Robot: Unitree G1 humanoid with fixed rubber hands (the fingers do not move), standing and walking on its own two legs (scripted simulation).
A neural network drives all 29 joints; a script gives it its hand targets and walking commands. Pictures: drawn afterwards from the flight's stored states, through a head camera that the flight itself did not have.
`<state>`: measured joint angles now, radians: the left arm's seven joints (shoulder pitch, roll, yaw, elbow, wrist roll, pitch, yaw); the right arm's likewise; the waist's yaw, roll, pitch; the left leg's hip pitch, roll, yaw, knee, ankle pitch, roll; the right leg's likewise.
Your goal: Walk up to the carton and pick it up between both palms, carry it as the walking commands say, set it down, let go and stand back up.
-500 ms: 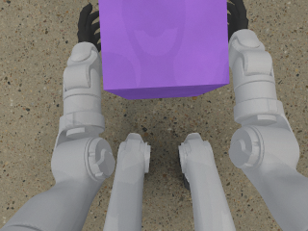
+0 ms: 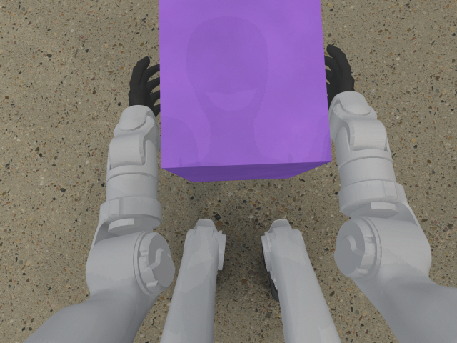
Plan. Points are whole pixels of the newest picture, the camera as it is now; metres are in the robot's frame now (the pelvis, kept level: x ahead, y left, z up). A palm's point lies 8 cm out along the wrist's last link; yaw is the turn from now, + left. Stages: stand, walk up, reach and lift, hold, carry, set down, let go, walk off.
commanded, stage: reach and lift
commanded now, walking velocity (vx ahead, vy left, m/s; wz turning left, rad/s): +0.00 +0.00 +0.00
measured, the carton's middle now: (239, 97) +0.52 +0.01 -0.13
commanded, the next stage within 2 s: none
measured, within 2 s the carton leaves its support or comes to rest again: neither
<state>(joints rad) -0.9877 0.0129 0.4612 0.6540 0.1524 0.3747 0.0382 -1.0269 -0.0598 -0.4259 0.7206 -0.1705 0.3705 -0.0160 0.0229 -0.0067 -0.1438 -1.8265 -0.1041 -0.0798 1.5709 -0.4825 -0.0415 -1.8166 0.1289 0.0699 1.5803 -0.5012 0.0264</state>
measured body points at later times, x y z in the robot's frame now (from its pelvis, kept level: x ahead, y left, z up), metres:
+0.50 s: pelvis +0.02 +0.00 +0.06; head +0.23 +0.00 +0.46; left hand +0.46 +0.17 +0.00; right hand +0.48 -0.15 +0.00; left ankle +0.09 +0.12 -0.52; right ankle +0.08 -0.11 -0.52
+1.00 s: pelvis +0.04 +0.00 +0.13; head +0.21 +0.00 +0.55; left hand +0.44 +0.17 +0.07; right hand +0.46 -0.15 +0.07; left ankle +0.09 +0.12 -0.52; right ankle +0.08 -0.11 -0.52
